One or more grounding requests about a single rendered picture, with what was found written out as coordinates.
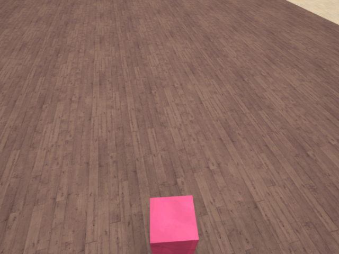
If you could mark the carton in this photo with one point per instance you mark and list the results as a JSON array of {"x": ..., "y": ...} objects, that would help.
[{"x": 173, "y": 226}]

